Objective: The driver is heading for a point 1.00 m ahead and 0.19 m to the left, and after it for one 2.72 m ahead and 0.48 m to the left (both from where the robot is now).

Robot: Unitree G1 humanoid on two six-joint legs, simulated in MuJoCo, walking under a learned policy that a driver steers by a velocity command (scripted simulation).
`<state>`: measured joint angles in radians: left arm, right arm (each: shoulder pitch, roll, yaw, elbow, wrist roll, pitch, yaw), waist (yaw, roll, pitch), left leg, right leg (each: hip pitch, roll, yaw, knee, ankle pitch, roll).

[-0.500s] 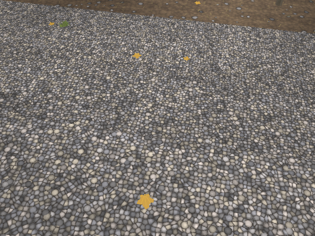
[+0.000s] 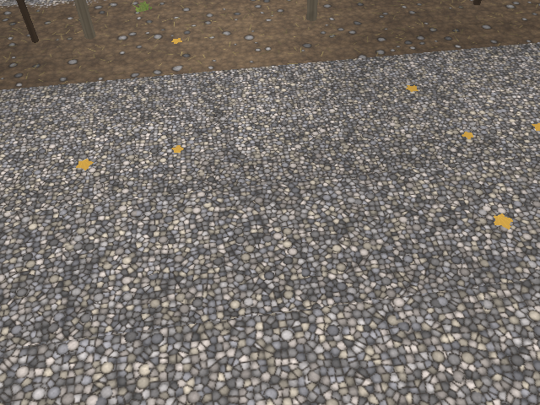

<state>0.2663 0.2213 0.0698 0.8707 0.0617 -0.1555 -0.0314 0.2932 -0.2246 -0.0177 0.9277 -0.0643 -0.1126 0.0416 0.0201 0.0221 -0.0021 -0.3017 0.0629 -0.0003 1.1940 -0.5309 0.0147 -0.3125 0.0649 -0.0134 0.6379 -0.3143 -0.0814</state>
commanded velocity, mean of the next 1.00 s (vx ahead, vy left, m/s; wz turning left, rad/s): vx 0.50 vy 0.00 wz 0.30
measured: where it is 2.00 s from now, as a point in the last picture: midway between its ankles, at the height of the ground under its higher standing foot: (204, 269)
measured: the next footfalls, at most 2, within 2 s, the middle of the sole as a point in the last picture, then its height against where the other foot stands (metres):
left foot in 0.40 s outside the picture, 0.18 m lower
right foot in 0.80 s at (283, 361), level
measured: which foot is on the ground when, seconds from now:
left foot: up 0.00-0.38, down 0.40-0.82, up 0.84-1.00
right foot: down 0.00-0.42, up 0.44-0.78, down 0.80-1.00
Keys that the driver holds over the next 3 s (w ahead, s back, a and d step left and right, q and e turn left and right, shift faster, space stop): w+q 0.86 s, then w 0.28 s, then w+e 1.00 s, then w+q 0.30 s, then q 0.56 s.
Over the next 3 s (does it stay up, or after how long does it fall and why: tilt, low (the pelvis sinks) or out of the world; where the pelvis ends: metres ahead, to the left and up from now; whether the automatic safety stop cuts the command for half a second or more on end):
stays up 1.55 0.34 -0.38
